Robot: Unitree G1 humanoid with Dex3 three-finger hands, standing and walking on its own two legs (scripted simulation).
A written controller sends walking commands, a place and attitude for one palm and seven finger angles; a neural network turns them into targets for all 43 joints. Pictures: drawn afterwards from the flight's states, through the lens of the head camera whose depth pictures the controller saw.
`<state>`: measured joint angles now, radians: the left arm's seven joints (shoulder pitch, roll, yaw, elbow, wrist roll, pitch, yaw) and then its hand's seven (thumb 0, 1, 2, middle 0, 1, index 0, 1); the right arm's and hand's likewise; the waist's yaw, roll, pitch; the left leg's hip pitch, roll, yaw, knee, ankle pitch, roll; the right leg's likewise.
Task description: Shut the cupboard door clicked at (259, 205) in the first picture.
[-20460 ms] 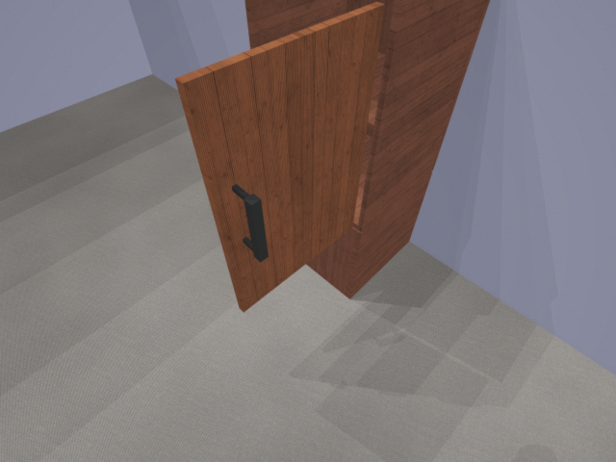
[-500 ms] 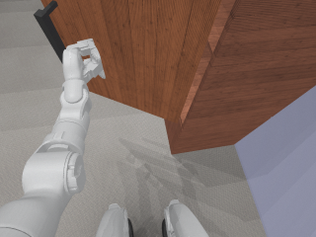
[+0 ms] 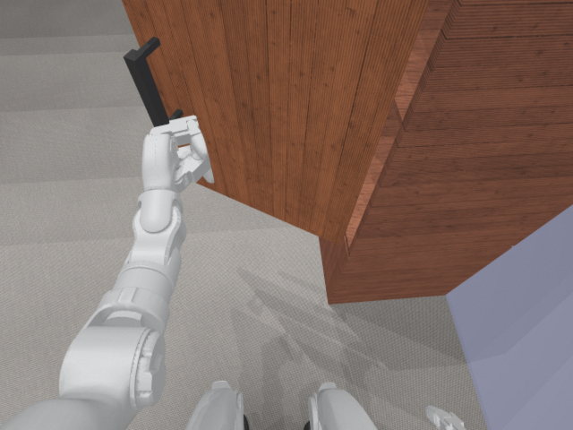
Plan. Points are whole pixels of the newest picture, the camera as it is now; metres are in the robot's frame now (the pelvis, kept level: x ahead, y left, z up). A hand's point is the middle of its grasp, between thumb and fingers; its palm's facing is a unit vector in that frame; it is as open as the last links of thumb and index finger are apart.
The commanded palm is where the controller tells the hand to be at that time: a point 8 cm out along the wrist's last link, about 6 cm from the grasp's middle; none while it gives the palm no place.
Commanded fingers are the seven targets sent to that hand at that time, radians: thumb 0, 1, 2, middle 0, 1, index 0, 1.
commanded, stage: draw the hand back to the body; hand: left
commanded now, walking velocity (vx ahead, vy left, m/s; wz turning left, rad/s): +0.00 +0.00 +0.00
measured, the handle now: (159, 90) +0.63 +0.18 +0.06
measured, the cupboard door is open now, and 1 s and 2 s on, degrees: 59 59 59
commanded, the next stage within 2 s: step back with the hand held close in 1.46 s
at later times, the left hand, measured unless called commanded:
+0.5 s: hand (103, 227) +0.33 +0.17 +0.15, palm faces +0.03 -0.98 -0.17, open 3.0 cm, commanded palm +0.29 +0.23 +0.17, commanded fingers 0.00 0.90 0.90 -0.97 -1.14 -0.97 -1.14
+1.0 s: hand out of the picture +0.23 +0.28 +0.23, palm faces +0.40 -0.83 -0.39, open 5.5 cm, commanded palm +0.18 +0.32 +0.25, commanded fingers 0.00 0.90 0.90 -0.28 -0.39 -0.28 -0.39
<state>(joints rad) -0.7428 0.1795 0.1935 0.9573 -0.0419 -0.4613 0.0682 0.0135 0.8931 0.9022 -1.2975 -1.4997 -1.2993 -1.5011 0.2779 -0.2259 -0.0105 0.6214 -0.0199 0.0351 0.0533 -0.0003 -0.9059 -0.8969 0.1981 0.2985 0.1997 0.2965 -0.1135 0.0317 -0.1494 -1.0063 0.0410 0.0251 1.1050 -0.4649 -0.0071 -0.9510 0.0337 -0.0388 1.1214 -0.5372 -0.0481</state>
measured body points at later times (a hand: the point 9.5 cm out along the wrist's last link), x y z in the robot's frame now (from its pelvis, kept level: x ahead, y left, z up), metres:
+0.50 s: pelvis +0.01 +0.01 +0.07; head +0.03 +0.00 +0.52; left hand +0.32 +0.22 +0.16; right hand +0.18 -0.23 -0.03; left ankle +0.03 +0.13 -0.65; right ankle -0.01 -0.09 -0.65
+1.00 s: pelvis +0.03 +0.03 +0.09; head +0.02 +0.00 +0.54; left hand +0.21 +0.32 +0.25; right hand +0.23 -0.17 +0.00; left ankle +0.03 +0.13 -0.65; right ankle -0.01 -0.09 -0.65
